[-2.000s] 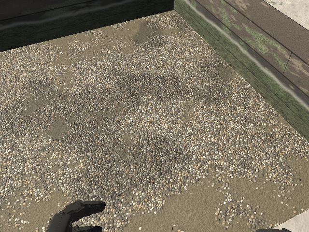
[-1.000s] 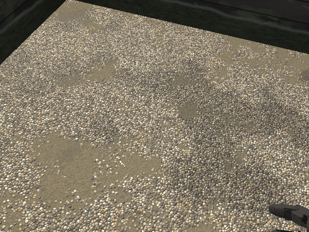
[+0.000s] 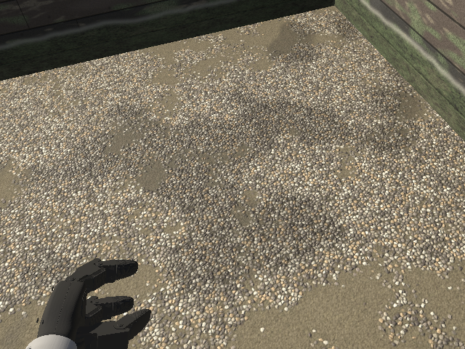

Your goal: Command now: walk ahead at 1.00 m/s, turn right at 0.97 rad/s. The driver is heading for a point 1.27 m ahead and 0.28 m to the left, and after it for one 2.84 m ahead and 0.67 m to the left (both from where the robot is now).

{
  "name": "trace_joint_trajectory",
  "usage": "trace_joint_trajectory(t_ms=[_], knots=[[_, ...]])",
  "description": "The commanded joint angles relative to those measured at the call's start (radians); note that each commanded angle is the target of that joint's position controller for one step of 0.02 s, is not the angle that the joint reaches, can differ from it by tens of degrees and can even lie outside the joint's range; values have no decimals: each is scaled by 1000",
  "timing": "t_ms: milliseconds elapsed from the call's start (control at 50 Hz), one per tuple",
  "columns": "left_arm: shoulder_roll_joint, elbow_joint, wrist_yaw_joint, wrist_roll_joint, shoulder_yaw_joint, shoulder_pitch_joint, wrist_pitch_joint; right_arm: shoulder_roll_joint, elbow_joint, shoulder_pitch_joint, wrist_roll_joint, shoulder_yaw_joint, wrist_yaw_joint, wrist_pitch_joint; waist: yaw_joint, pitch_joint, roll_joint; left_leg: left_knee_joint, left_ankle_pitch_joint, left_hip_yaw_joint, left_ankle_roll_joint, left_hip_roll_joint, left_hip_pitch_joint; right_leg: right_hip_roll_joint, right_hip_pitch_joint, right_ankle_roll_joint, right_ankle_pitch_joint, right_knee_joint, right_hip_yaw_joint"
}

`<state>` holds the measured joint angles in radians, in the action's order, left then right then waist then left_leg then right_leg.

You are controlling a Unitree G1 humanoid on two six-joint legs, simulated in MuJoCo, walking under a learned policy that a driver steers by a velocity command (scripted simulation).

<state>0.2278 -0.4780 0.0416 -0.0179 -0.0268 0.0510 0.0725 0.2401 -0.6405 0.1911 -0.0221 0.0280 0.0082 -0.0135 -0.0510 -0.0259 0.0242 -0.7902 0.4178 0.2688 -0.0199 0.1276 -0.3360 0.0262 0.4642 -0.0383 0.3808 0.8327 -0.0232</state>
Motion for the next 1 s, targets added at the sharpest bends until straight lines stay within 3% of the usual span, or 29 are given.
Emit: trace_joint_trajectory(t_ms=[20,40,60,80,120,140,180,220,240,260,280,300,340,380,420,460,500,580,620,720,900,920,1000], knots=[[124,20,-13,-30,-29,-121,8,35,196,-217,-2,11,-3,15,152,80,-366,-204,82,-41,-89,-123,-293,40,-206,-147,-282,-249,301],[167,52,-20,-15,-39,-96,8,48,242,-288,3,17,-1,14,166,80,-366,-350,176,-167,-106,-149,-445,110,-241,-209,-271,-336,498],[163,75,-35,2,-39,-43,2,54,233,-257,10,22,5,6,136,138,-315,-447,148,-239,-118,-138,-466,143,-259,-241,-309,-345,517],[130,78,-53,17,-25,3,-9,53,216,-194,13,20,10,-3,93,210,-270,-471,104,-269,-124,-122,-436,144,-259,-242,-332,-325,488],[48,90,-63,27,4,71,-34,8,200,-144,9,1,18,-5,44,253,-174,-421,46,-291,-111,-95,-326,102,-182,-193,-338,-281,427],[22,92,-60,27,17,88,-46,-10,194,-133,6,-6,17,1,35,265,-140,-369,35,-283,-101,-93,-251,81,-139,-166,-354,-277,399],[35,80,-54,25,15,65,-56,-15,198,-137,17,-11,10,9,49,266,-115,-193,44,-269,-70,-91,-108,57,-104,-140,-315,-312,382],[70,69,-46,9,5,42,-58,-8,187,-128,31,-13,2,10,47,256,-114,-39,-22,-237,-31,-104,16,65,-98,-126,-227,-358,410],[62,70,-44,-3,6,59,-55,-22,167,-97,27,-16,-1,8,24,239,-76,70,-116,-217,-4,-102,106,61,-65,-100,-160,-348,395],[38,76,-38,-13,14,66,-56,-33,140,-70,5,-25,-8,4,18,211,2,142,-187,-206,28,-97,220,38,15,-70,-81,-307,342],[-12,81,-28,-14,28,28,-57,17,142,-142,-4,-10,-15,6,72,172,199,135,-297,-315,74,-54,262,-47,74,-14,-87,-224,191],[-2,76,-26,2,33,15,-63,28,165,-220,20,-3,-26,14,80,143,237,224,-215,-448,127,-11,182,-52,48,22,-131,-185,84],[4,73,-27,18,32,40,-83,9,195,-299,47,-16,-31,19,103,97,102,287,-155,-464,120,-23,55,-30,-88,46,-212,-219,39],[-1,78,-27,34,35,28,-88,-6,179,-271,61,-19,-28,12,107,120,5,209,-216,-385,89,-88,40,-12,-176,50,-249,-259,69],[20,76,-39,35,29,16,-83,-34,182,-248,70,-19,-22,14,99,125,-97,150,-221,-349,70,-127,42,25,-197,60,-278,-334,122],[21,84,-48,32,27,33,-80,-35,179,-231,68,-17,-21,20,90,116,-132,137,-206,-334,60,-138,23,57,-218,64,-259,-374,135],[6,84,-54,33,28,41,-73,-36,176,-233,65,-13,-24,29,88,117,-113,143,-214,-337,59,-143,22,60,-246,74,-247,-369,100],[25,63,-74,34,10,22,-68,-26,179,-251,59,-7,-20,47,78,106,-72,165,-247,-360,74,-152,16,49,-302,99,-266,-353,11],[37,55,-73,33,-2,12,-69,-24,177,-253,56,-9,-21,53,65,99,-47,167,-272,-365,87,-154,6,52,-323,104,-257,-336,-27],[49,44,-69,31,-24,0,-64,5,163,-248,74,3,-32,69,46,114,-27,156,-348,-399,117,-170,-34,43,-376,88,-228,-289,-101],[56,34,-68,27,-47,-8,-39,26,138,-185,83,12,-41,71,11,106,-2,124,-476,-478,151,-181,-151,69,-383,62,-69,-210,-158],[56,40,-60,21,-51,-7,-40,50,136,-172,92,23,-48,68,22,118,18,118,-468,-482,142,-185,-189,73,-408,55,-19,-203,-156],[59,26,-55,21,-54,-32,-43,73,125,-104,68,34,-33,58,17,152,36,133,-438,-537,137,-195,-207,90,-412,34,61,-166,-151]])
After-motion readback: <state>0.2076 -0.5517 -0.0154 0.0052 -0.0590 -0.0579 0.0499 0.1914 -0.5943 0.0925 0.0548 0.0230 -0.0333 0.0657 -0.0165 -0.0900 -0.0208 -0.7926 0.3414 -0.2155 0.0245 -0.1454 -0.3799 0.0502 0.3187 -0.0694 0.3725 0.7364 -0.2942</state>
